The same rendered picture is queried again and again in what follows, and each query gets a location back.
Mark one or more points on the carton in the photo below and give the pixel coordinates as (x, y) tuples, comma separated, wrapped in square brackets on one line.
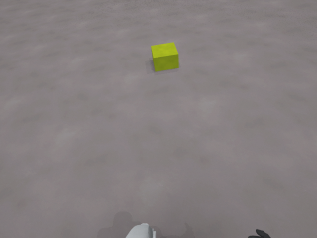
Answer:
[(165, 56)]

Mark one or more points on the robot left thigh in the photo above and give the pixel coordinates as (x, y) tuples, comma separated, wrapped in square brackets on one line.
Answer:
[(142, 231)]

